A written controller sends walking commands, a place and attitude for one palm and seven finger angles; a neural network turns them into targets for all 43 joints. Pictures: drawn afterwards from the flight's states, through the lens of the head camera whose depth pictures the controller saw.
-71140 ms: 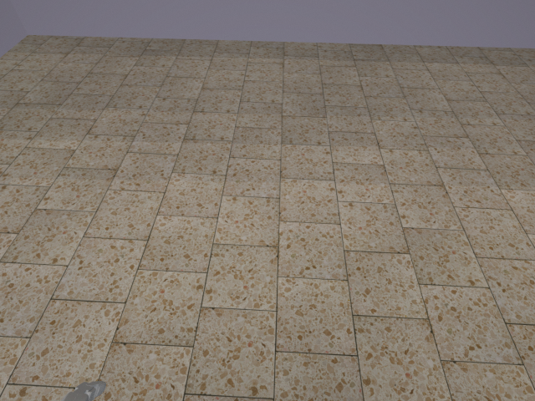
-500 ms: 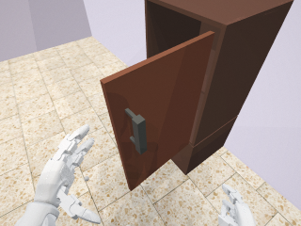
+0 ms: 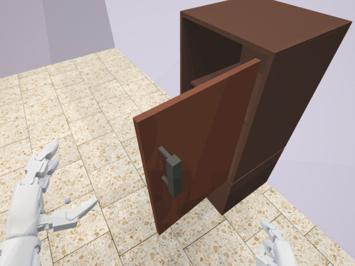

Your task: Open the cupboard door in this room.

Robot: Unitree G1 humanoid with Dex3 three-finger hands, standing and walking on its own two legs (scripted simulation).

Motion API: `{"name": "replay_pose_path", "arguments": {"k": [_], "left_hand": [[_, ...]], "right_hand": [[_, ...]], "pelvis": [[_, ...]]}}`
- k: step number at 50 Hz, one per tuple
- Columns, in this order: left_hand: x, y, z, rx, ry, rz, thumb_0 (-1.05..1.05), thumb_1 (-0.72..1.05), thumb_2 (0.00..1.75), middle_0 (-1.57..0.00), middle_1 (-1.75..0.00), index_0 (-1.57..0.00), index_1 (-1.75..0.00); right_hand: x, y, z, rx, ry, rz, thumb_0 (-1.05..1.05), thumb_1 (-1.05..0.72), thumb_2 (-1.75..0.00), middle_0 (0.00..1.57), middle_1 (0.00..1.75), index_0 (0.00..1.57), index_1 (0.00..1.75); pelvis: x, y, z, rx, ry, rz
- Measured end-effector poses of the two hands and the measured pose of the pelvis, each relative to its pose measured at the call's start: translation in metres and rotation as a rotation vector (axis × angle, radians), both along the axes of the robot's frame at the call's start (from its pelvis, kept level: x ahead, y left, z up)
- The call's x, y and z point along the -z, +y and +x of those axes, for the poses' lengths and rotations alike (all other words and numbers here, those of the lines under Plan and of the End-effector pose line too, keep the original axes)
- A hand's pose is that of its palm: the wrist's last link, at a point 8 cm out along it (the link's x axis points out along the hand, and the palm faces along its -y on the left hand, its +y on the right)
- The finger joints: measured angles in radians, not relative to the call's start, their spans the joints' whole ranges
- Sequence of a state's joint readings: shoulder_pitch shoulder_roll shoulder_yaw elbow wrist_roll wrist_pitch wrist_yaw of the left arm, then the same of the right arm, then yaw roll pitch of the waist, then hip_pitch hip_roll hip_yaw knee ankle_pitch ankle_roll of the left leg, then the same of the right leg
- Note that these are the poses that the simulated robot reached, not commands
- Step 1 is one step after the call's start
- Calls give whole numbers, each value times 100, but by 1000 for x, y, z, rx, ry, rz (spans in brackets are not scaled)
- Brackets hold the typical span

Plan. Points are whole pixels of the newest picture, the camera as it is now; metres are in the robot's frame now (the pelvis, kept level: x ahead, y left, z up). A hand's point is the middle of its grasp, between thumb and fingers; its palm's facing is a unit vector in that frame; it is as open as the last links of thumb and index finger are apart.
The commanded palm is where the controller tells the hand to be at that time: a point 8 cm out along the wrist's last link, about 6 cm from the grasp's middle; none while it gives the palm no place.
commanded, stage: draw the hand back to the body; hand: left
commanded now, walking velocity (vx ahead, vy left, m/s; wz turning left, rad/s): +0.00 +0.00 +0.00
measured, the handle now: (168, 171) +0.33 +0.07 +0.04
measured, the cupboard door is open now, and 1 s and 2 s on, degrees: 94 94 94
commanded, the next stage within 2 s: step back with the hand held close in 0.66 s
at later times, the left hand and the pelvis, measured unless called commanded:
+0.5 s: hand (52, 180) +0.21 +0.25 +0.15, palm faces +0.44 -0.81 -0.38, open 7.6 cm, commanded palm +0.16 +0.29 +0.17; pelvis +0.01 -0.01 +0.01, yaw -1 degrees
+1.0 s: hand (51, 182) +0.20 +0.24 +0.16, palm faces +0.37 -0.80 -0.48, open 7.4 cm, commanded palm +0.14 +0.28 +0.18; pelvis -0.01 -0.01 +0.01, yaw -2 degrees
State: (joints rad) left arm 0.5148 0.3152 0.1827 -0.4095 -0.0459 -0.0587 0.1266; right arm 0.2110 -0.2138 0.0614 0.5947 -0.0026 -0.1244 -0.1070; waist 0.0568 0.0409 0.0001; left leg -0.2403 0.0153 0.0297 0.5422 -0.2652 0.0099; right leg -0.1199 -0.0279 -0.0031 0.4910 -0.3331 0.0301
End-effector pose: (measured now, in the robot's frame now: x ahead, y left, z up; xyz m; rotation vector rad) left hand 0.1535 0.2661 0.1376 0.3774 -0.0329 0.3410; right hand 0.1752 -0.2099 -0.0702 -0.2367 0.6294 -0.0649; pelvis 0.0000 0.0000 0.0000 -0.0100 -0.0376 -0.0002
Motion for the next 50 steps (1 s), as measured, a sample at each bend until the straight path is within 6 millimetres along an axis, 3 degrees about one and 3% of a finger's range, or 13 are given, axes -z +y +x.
{"name": "replay_pose_path", "arguments": {"k": [16,22,28,41,45,50], "left_hand": [[-40,26,12,-92,-99,95,0,66,80,-21,-30,-20,-30],[-38,22,13,-105,-96,79,1,81,86,-21,-30,-21,-30],[-32,13,12,-90,-73,65,1,87,89,-21,-30,-21,-30],[-41,7,7,-84,-102,85,1,89,90,-22,-30,-21,-30],[-50,11,8,-57,-120,150,1,89,90,-22,-30,-21,-30],[-46,14,9,-5,-69,179,1,89,90,-21,-30,-21,-30]], "right_hand": [[-3,-10,18,5,28,4,2,-90,-90,20,30,20,30],[-1,-19,17,17,42,4,2,-90,-90,20,30,20,30],[0,-27,13,31,50,-4,2,-90,-90,20,30,20,30],[0,-33,8,37,44,4,2,-90,-90,20,30,20,30],[-1,-37,4,58,63,-2,2,-90,-90,20,30,20,30],[-3,-42,-7,116,82,-13,2,-90,-90,20,30,20,30]], "pelvis": [[-6,-5,14,13,-15,8],[-7,-9,14,12,-17,10],[-7,-15,14,12,-21,9],[-8,-22,8,9,-30,5],[-8,-20,4,12,1,-6],[-8,-12,-5,30,25,-5]]}}
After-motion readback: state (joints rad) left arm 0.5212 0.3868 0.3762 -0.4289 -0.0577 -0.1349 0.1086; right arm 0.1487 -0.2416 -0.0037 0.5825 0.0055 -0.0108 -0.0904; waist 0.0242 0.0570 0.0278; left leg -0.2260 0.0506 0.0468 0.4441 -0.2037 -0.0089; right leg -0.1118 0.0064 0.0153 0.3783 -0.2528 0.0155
